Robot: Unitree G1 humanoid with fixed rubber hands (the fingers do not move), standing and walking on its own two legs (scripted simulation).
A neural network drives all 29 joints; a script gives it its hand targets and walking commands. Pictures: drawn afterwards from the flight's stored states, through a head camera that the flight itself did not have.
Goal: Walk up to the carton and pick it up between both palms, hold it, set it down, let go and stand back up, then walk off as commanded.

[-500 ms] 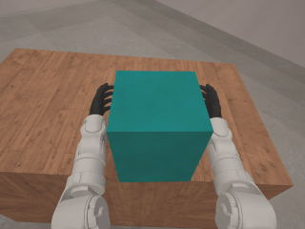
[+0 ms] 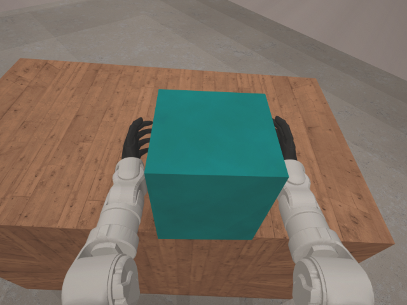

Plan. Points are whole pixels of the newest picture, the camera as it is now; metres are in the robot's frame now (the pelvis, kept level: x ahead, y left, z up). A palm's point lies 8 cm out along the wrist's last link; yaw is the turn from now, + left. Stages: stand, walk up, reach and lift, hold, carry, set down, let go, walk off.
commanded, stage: set down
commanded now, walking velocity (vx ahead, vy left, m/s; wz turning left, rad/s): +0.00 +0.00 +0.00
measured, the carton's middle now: (208, 170) +0.38 +0.01 +0.05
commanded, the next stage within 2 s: none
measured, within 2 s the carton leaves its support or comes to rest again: neither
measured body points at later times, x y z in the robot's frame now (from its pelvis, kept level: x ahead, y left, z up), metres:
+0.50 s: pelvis -0.03 +0.00 +0.00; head -0.03 +0.02 +0.45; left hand +0.34 +0.18 +0.04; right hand +0.38 -0.17 +0.10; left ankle -0.02 +0.13 -0.75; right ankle -0.02 -0.12 -0.75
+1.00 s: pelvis -0.05 +0.00 -0.01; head -0.08 +0.02 +0.44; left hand +0.28 +0.20 +0.05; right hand +0.30 -0.19 +0.06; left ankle -0.02 +0.13 -0.75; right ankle -0.02 -0.12 -0.75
